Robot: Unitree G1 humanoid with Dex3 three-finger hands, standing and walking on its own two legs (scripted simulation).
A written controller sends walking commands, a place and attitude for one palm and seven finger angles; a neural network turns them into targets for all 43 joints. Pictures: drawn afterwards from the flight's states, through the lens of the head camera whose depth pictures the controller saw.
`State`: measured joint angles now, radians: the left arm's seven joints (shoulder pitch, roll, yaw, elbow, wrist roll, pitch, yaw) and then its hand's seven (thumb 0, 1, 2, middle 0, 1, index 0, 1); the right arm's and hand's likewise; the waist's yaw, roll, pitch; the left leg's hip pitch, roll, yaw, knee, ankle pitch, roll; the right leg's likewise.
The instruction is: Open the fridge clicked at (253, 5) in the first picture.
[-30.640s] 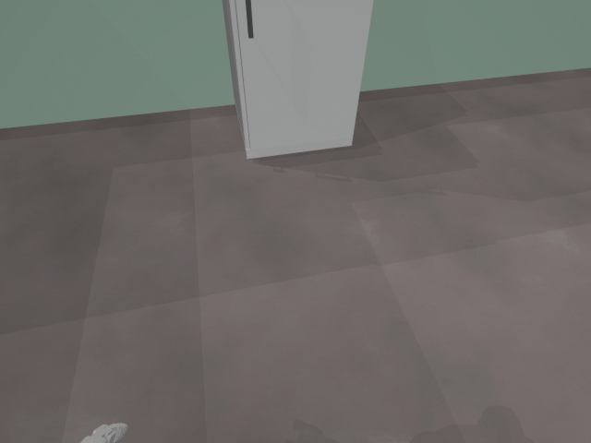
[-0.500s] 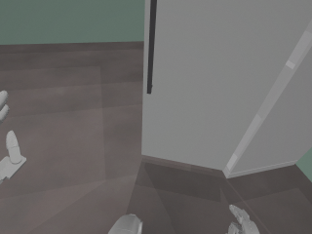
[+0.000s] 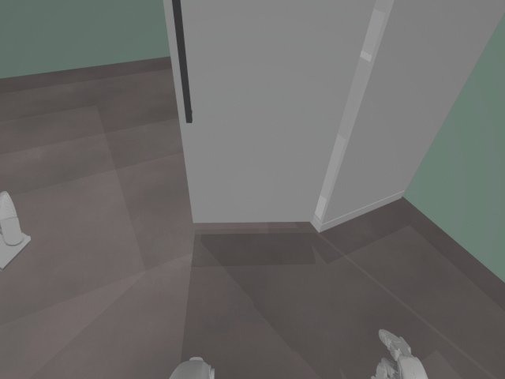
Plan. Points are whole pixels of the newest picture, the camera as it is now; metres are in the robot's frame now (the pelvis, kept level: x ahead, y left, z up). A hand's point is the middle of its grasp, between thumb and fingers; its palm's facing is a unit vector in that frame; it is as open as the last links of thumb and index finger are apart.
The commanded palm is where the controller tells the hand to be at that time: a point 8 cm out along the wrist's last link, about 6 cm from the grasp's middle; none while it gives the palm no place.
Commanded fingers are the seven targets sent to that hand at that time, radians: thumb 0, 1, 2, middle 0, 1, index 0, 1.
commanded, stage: stop stepping back and stand still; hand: left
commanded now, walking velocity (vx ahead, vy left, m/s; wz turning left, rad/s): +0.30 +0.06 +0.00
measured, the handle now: (183, 58) +0.91 +0.27 +0.13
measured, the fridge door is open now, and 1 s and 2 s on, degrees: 66 66 66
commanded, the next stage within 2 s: let the arm hang, fingers relaxed in 1.84 s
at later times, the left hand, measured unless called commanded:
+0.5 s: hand (35, 296) +0.15 +0.24 +0.18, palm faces +0.43 -0.74 -0.52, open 7.4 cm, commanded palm +0.09 +0.28 +0.19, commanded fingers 0.00 0.90 0.90 -0.20 -0.30 -0.20 -0.30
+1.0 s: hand (55, 265) +0.19 +0.24 +0.17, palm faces +0.40 -0.80 -0.45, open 7.4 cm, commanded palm +0.13 +0.29 +0.19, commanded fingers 0.00 0.90 0.90 -0.20 -0.30 -0.20 -0.30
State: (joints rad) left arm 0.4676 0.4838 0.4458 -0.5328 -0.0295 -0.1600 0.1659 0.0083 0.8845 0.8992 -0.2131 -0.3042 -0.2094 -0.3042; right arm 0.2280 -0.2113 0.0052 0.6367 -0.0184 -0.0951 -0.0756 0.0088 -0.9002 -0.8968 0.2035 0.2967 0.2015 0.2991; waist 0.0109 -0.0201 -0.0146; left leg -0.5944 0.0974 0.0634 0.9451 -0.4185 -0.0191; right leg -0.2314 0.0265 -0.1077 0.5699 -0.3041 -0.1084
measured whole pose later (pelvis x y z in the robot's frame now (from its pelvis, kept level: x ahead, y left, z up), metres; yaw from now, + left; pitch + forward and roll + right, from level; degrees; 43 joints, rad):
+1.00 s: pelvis -0.02 -0.01 +0.01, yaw -2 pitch +0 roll -1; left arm 0.53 0.40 0.39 -0.48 -0.04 -0.18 0.16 0.01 0.89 0.90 -0.21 -0.30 -0.21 -0.30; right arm 0.16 -0.23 0.00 0.58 0.02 -0.07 -0.07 0.01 -0.91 -0.90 0.20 0.30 0.20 0.30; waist 0.00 -0.01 0.02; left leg -0.24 0.04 0.08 0.53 -0.29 0.00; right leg -0.20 0.04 -0.10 0.48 -0.28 -0.06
